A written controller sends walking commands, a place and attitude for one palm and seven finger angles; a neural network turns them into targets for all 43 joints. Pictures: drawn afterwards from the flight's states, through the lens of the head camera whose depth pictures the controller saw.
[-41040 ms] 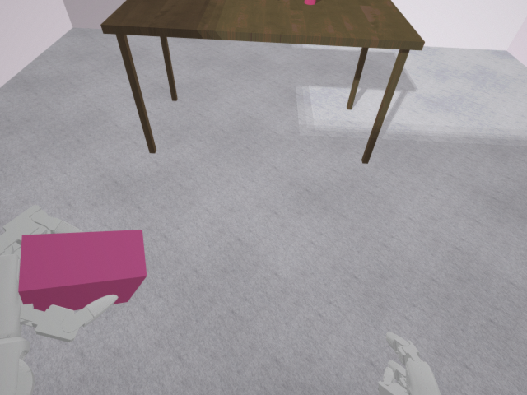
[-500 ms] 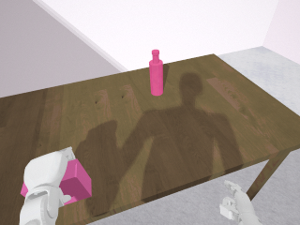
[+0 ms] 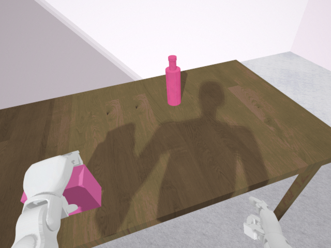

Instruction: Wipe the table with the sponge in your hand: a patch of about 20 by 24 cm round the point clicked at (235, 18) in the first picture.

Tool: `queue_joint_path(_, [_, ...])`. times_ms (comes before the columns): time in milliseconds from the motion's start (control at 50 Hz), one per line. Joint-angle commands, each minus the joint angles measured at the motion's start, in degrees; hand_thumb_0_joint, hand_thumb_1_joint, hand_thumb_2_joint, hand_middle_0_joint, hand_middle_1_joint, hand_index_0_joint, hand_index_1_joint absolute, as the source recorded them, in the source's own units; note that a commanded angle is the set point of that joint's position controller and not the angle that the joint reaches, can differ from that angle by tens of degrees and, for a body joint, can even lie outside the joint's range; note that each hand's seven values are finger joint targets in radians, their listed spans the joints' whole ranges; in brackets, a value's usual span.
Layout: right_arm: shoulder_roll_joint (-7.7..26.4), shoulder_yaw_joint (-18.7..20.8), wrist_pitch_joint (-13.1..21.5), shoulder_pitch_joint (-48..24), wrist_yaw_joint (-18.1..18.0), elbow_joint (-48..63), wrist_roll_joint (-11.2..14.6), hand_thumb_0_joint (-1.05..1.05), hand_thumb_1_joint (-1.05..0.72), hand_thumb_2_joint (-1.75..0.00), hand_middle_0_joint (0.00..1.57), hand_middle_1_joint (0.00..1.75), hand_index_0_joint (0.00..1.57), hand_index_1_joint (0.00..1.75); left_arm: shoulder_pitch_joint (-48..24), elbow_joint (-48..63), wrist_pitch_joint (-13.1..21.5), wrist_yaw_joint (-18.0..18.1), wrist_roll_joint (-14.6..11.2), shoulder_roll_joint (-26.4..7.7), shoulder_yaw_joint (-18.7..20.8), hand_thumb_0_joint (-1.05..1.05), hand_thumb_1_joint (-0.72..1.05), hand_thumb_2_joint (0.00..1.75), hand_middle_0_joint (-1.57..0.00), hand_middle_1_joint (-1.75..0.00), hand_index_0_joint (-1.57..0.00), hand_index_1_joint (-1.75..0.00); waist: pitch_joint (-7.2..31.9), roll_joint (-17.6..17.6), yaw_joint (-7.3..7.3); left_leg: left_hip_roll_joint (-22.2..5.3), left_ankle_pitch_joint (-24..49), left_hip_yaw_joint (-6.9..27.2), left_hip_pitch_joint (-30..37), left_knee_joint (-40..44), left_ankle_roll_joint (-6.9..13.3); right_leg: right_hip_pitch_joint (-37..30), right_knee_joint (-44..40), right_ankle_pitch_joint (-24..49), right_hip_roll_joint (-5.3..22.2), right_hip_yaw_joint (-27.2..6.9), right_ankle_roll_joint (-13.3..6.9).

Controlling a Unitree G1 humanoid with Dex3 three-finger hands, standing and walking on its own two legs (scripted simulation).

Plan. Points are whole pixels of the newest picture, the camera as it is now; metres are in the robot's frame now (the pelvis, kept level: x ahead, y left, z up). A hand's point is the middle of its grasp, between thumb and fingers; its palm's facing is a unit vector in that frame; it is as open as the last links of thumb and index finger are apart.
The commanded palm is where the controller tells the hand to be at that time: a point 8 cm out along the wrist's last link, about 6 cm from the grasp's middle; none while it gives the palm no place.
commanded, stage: lift the sponge slowly off the table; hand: left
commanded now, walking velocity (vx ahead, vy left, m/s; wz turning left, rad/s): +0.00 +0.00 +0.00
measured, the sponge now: (69, 196) +0.19 +0.28 +0.05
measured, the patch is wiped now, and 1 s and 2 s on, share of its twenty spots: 0.90 0.90 0.90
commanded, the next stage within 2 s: bring the sponge back beside the body in 0.82 s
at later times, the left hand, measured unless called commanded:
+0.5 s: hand (56, 175) +0.19 +0.28 +0.13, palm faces +0.19 -0.14 -0.97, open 9.7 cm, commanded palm +0.15 +0.28 +0.20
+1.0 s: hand (50, 172) +0.19 +0.29 +0.14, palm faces +0.19 -0.14 -0.97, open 9.7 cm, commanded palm +0.15 +0.28 +0.21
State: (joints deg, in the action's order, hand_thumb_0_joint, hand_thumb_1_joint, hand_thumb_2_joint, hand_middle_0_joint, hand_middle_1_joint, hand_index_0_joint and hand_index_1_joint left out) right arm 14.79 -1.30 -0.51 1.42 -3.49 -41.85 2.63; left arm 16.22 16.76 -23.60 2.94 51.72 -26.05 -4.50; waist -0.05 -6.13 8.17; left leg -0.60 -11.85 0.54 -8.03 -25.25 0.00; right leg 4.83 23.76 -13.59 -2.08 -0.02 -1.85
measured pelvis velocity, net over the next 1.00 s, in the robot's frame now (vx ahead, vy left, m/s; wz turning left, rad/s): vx -0.02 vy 0.00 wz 0.00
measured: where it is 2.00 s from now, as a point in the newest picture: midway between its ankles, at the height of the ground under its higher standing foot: outside the picture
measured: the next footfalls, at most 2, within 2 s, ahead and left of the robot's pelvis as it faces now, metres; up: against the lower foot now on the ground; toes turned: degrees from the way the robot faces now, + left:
none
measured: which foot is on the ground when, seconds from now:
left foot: down 0.00-1.00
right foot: down 0.00-1.00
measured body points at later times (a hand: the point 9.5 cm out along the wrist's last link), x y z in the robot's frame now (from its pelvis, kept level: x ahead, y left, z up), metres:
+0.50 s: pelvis -0.01 +0.00 +0.00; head -0.04 -0.04 +0.45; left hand +0.18 +0.28 +0.18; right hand +0.24 -0.20 -0.07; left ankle +0.03 +0.12 -0.74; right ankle +0.00 -0.10 -0.74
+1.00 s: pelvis -0.02 +0.00 +0.00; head -0.05 -0.04 +0.44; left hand +0.18 +0.29 +0.19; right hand +0.24 -0.20 -0.07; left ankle +0.03 +0.12 -0.74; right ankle +0.00 -0.10 -0.74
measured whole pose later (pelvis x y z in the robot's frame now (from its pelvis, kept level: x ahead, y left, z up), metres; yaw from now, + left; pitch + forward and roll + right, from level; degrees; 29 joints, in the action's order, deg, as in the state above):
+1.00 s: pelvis -0.02 +0.00 +0.00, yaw +0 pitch -6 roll +0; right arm 15.5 -3.2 -0.6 0.7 -4.2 -39.8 3.6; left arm 10.8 21.0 -29.0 -1.8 46.3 -30.3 -0.5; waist 0.1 -6.7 8.0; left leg -0.6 -10.9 0.6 -9.3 -26.0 -0.1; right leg 6.4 25.2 -13.0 -2.2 -0.2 -1.8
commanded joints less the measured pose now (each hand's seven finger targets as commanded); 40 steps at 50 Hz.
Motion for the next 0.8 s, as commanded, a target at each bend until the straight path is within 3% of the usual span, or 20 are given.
queue_joint_path(0, [5.18, 1.20, 4.16, -17.63, 0.88, 13.54, 0.08, 0.00, -0.90, -0.90, 0.20, 0.30, 0.20, 0.30, -9.03, 12.56, -1.59, 2.75, 1.28, -11.76, 10.37, 0.00, 0.10, 1.30, -1.20, -1.60, -1.20, -1.60, 8.73, 1.66, 1.32, 2.03, 10.60, 3.90, 4.34, 2.66, 2.22, 1.51, -5.16, 6.79, 0.39, -4.93, -2.75])
queue_joint_path(20, [5.22, 1.17, 3.89, -17.79, 0.96, 13.58, 0.13, 0.00, -0.90, -0.90, 0.20, 0.30, 0.20, 0.30, -10.04, 13.61, -1.93, 2.55, 1.03, -12.32, 10.58, 0.00, 0.10, 1.30, -1.20, -1.60, -1.20, -1.60, 9.16, 2.65, 1.27, 2.02, 10.76, 3.93, 4.63, 2.58, 2.24, 1.59, -5.13, 7.11, 0.49, -5.39, -2.61])
queue_joint_path(40, [5.61, 1.18, 3.91, -18.38, 0.94, 13.57, 0.19, 0.00, -0.90, -0.90, 0.20, 0.30, 0.20, 0.30, -11.91, 14.71, -2.11, 2.43, 0.91, -14.32, 12.06, 0.00, 0.10, 1.30, -1.20, -1.60, -1.20, -1.60, 8.61, 0.58, 0.96, 1.78, 9.41, 4.30, 4.30, 3.12, 2.08, 1.56, -5.18, 5.62, 0.11, -6.48, -2.97])
queue_joint_path(60, [4.94, 1.12, 3.95, -18.38, 1.07, 14.54, 0.36, 0.00, -0.90, -0.90, 0.20, 0.30, 0.20, 0.30, -10.50, 15.47, -2.47, 2.05, 0.28, -10.70, 9.06, 0.00, 0.10, 1.30, -1.20, -1.60, -1.20, -1.60, 8.87, 0.38, 1.09, 2.02, 9.26, 3.77, 4.10, 2.76, 2.34, 1.67, -4.93, 5.03, 0.24, -4.82, -2.69])
queue_joint_path(140, [5.42, 0.92, 3.76, -18.65, 1.11, 14.35, 0.38, 0.00, -0.90, -0.90, 0.20, 0.30, 0.20, 0.30, -10.10, 16.58, -3.20, 1.11, -0.59, -13.17, 10.89, 0.00, 0.10, 1.30, -1.20, -1.60, -1.20, -1.60, 7.72, 1.66, 0.69, 1.59, 8.90, 4.46, 3.89, 3.12, 2.21, 2.20, -5.13, 4.82, 0.09, -5.85, -2.70])
queue_joint_path(160, [5.01, 0.63, 3.85, -18.29, 1.09, 15.02, 0.46, 0.00, -0.90, -0.90, 0.20, 0.30, 0.20, 0.30, -11.43, 17.47, -3.20, 0.69, -0.67, -10.28, 8.00, 0.00, 0.10, 1.30, -1.20, -1.60, -1.20, -1.60, 8.64, 2.01, 0.42, 1.76, 8.71, 4.06, 3.93, 2.98, 2.48, 2.22, -4.91, 4.69, 0.15, -4.45, -2.45])
queue_joint_path(280, [5.13, 0.55, 4.11, -17.84, 0.71, 14.61, 0.32, 0.00, -0.90, -0.90, 0.20, 0.30, 0.20, 0.30, -12.60, 18.13, -2.94, 0.61, 0.06, -14.53, 11.23, 0.00, 0.10, 1.30, -1.20, -1.60, -1.20, -1.60, 9.10, 1.84, 0.74, 1.69, 8.46, 4.62, 3.99, 3.06, 2.35, 2.19, -4.88, 4.11, 0.16, -5.58, -2.65])
queue_joint_path(400, [5.08, 0.41, 3.93, -18.17, 0.51, 14.65, 0.46, 0.00, -0.90, -0.90, 0.20, 0.30, 0.20, 0.30, -14.43, 17.67, -3.36, 0.64, -0.64, -13.20, 10.40, 0.00, 0.10, 1.30, -1.20, -1.60, -1.20, -1.60, 8.13, 1.21, 0.81, 1.73, 7.36, 4.59, 3.92, 3.72, 2.14, 2.40, -5.34, 3.08, 0.02, -5.36, -2.81])
queue_joint_path(440, [5.33, 0.62, 4.03, -18.65, 0.57, 14.65, 0.55, 0.00, -0.90, -0.90, 0.20, 0.30, 0.20, 0.30, -15.25, 18.72, -3.51, 0.53, -1.09, -15.64, 12.69, 0.00, 0.10, 1.30, -1.20, -1.60, -1.20, -1.60, 9.12, 0.91, 0.86, 1.53, 6.81, 4.73, 3.73, 3.73, 2.03, 1.64, -5.19, 2.88, -0.03, -6.89, -3.01])
queue_joint_path(460, [5.02, 0.36, 4.01, -18.50, 0.71, 15.33, 0.59, 0.00, -0.90, -0.90, 0.20, 0.30, 0.20, 0.30, -14.32, 19.24, -3.77, 0.36, -1.43, -14.36, 11.82, 0.00, 0.10, 1.30, -1.20, -1.60, -1.20, -1.60, 10.21, 1.17, 1.37, 1.88, 7.75, 4.46, 3.55, 3.33, 2.17, 0.98, -4.66, 3.71, 0.11, -5.53, -2.90])
queue_joint_path(500, [5.13, 0.32, 3.63, -18.68, 0.86, 15.07, 0.65, 0.00, -0.90, -0.90, 0.20, 0.30, 0.20, 0.30, -11.65, 18.15, -4.39, -0.11, -2.33, -13.97, 12.01, 0.00, 0.10, 1.30, -1.20, -1.60, -1.20, -1.60, 8.75, 1.81, 1.34, 1.82, 8.25, 4.26, 3.21, 3.27, 2.05, 1.67, -4.99, 4.24, 0.36, -5.38, -2.63])
queue_joint_path(540, [5.29, 0.25, 3.64, -19.50, 0.72, 15.23, 0.77, 0.00, -0.90, -0.90, 0.20, 0.30, 0.20, 0.30, -14.33, 19.81, -4.50, -0.50, -2.63, -15.22, 12.74, 0.00, 0.10, 1.30, -1.20, -1.60, -1.20, -1.60, 7.91, 1.04, 0.73, 1.58, 6.10, 4.42, 2.75, 3.64, 1.89, 2.46, -5.15, 2.31, 0.18, -6.63, -2.68])
queue_joint_path(560, [4.87, 0.05, 3.67, -19.16, 0.74, 15.94, 0.90, 0.00, -0.90, -0.90, 0.20, 0.30, 0.20, 0.30, -13.68, 19.99, -4.60, -0.77, -3.26, -13.26, 11.21, 0.00, 0.10, 1.30, -1.20, -1.60, -1.20, -1.60, 7.82, 1.33, 0.94, 1.79, 5.32, 4.17, 2.45, 3.44, 2.10, 2.71, -5.21, 1.36, 0.32, -5.33, -2.42])
queue_joint_path(620, [5.28, -0.06, 3.54, -18.59, 0.28, 15.18, 0.80, 0.00, -0.90, -0.90, 0.20, 0.30, 0.20, 0.30, -15.48, 18.03, -4.85, -0.83, -3.29, -15.69, 12.93, 0.00, 0.10, 1.30, -1.20, -1.60, -1.20, -1.60, 7.71, 2.73, 0.67, 1.85, 5.21, 4.28, 2.52, 3.07, 2.05, 3.42, -5.70, 1.05, 0.66, -6.26, -2.20])
queue_joint_path(640, [5.63, -0.05, 3.75, -18.84, 0.01, 15.06, 0.81, 0.00, -0.90, -0.90, 0.20, 0.30, 0.20, 0.30, -17.74, 18.62, -4.83, -0.85, -3.05, -17.81, 14.30, 0.00, 0.10, 1.30, -1.20, -1.60, -1.20, -1.60, 7.38, 1.31, 0.30, 1.74, 3.80, 4.37, 2.18, 3.56, 1.94, 3.38, -5.75, -0.16, 0.32, -7.35, -2.53])
queue_joint_path(660, [5.09, -0.20, 4.03, -19.00, -0.07, 16.00, 0.89, 0.00, -0.90, -0.90, 0.20, 0.30, 0.20, 0.30, -18.71, 19.53, -4.71, -1.03, -2.98, -15.59, 12.32, 0.00, 0.10, 1.30, -1.20, -1.60, -1.20, -1.60, 8.69, 1.62, 0.72, 2.10, 4.32, 4.15, 2.42, 3.03, 2.12, 2.96, -5.36, 0.14, 0.58, -6.25, -2.45])
queue_joint_path(720, [5.34, -0.05, 4.05, -18.45, -0.36, 15.21, 0.77, 0.00, -0.90, -0.90, 0.20, 0.30, 0.20, 0.30, -19.14, 17.34, -4.71, -1.16, -2.82, -16.33, 12.61, 0.00, 0.10, 1.30, -1.20, -1.60, -1.20, -1.60, 8.61, 2.80, 0.61, 2.11, 5.06, 4.23, 3.21, 2.78, 2.09, 3.66, -5.79, 0.55, 0.76, -6.89, -2.32])
queue_joint_path(740, [5.52, -0.05, 4.38, -18.97, -0.40, 15.32, 0.84, 0.00, -0.90, -0.90, 0.20, 0.30, 0.20, 0.30, -19.28, 18.36, -4.65, -1.28, -2.97, -17.56, 13.62, 0.00, 0.10, 1.30, -1.20, -1.60, -1.20, -1.60, 8.46, 1.06, 0.46, 2.00, 4.27, 4.40, 2.96, 2.97, 1.95, 3.46, -5.81, -0.05, 0.52, -7.72, -2.64])
queue_joint_path(760, [5.20, -0.20, 4.45, -18.69, -0.32, 15.61, 0.90, 0.00, -0.90, -0.90, 0.20, 0.30, 0.20, 0.30, -18.74, 17.77, -4.69, -1.53, -2.83, -15.72, 12.20, 0.00, 0.10, 1.30, -1.20, -1.60, -1.20, -1.60, 9.02, 1.86, 0.64, 2.15, 4.63, 4.19, 2.71, 2.79, 2.00, 3.12, -5.29, 0.30, 0.61, -6.47, -2.52])
queue_joint_path(780, [5.19, -0.17, 4.45, -18.52, -0.26, 15.36, 0.90, 0.00, -0.90, -0.90, 0.20, 0.30, 0.20, 0.30, -17.74, 16.87, -4.65, -1.57, -2.87, -16.27, 12.88, 0.00, 0.10, 1.30, -1.20, -1.60, -1.20, -1.60, 9.18, 3.18, 0.81, 2.13, 5.27, 4.26, 2.85, 2.73, 1.96, 3.15, -5.34, 0.85, 0.74, -6.71, -2.38])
